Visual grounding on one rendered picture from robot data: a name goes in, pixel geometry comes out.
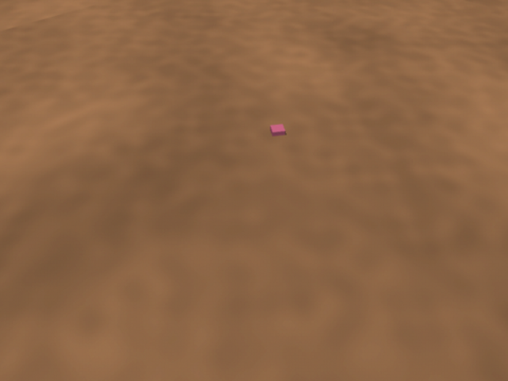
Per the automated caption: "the small box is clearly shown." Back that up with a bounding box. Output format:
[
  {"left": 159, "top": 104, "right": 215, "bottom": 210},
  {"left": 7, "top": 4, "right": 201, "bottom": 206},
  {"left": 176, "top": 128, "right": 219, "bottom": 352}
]
[{"left": 270, "top": 124, "right": 286, "bottom": 136}]

